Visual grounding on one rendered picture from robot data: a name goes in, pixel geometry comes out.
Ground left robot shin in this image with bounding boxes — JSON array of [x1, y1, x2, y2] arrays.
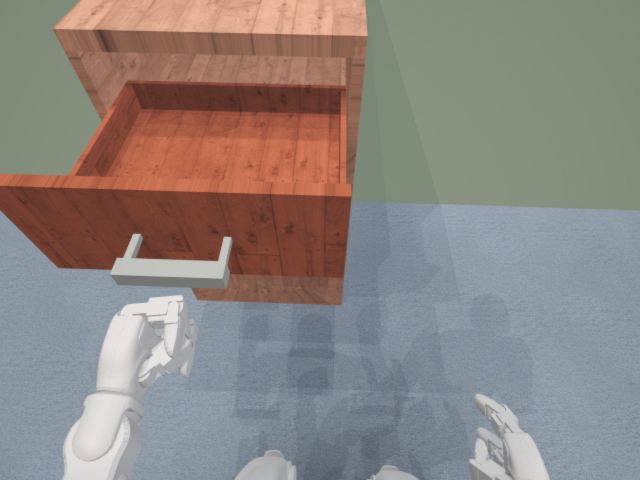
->
[[264, 450, 284, 459]]

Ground drawer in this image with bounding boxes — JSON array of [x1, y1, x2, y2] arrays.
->
[[0, 80, 351, 278]]

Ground robot left thigh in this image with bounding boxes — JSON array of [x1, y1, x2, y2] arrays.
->
[[234, 456, 297, 480]]

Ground cabinet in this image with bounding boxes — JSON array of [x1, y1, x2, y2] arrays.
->
[[53, 0, 368, 305]]

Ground right robot hand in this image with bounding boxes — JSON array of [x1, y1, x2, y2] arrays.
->
[[469, 394, 550, 480]]

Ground left robot hand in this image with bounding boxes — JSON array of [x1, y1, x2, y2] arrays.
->
[[96, 295, 198, 401]]

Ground handle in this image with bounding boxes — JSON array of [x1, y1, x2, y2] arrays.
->
[[110, 234, 233, 289]]

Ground robot left forearm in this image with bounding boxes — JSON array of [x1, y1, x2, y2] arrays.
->
[[62, 391, 146, 480]]

